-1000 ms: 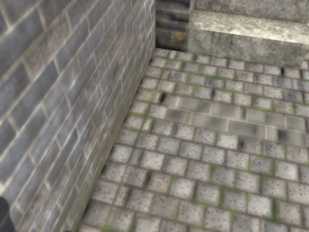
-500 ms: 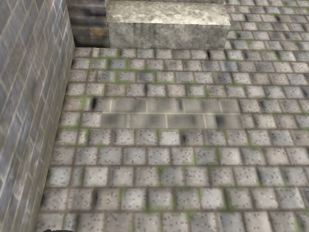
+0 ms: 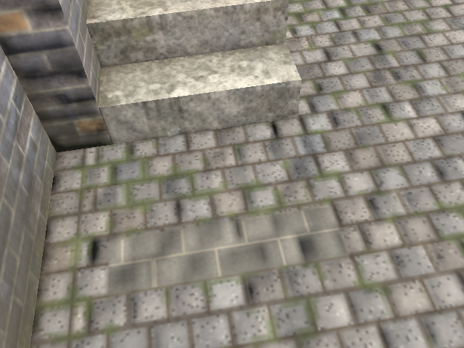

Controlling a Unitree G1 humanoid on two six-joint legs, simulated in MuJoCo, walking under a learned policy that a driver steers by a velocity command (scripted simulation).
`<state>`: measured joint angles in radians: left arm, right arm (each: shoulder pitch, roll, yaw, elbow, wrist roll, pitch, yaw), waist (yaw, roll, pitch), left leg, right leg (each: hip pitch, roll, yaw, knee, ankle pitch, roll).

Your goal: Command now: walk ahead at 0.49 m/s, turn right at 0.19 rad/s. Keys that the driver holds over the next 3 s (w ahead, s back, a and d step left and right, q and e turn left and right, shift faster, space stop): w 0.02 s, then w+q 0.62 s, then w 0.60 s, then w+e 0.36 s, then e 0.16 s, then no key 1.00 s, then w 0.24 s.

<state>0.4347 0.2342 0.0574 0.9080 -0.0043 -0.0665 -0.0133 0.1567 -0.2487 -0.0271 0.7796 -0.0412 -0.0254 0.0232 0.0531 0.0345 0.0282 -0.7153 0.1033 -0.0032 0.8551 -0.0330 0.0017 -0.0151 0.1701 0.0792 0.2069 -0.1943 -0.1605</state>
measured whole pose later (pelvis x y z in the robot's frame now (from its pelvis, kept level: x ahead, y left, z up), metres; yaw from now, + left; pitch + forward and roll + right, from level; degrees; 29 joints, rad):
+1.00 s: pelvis +0.57 +0.02 +0.00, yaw +22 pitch +2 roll -1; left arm 0.43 0.25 0.03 0.93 0.01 -0.10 -0.01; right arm 0.16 -0.27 -0.04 0.79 -0.04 -0.03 0.05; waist 0.05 0.05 -0.01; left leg -0.59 0.04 -0.02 0.85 -0.18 0.03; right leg -0.09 0.04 -0.04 0.26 -0.20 -0.04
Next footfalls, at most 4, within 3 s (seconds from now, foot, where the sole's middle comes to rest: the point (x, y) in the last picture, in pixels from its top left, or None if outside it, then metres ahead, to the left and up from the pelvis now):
0.24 left None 0.31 0.07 -0.78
0.70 right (292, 309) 0.60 -0.07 -0.78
1.18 left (197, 263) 0.74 0.22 -0.78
1.70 right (231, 184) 1.06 0.13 -0.78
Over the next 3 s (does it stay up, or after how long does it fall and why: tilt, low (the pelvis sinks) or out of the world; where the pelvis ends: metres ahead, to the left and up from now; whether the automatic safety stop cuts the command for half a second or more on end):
stays up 1.02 0.21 0.00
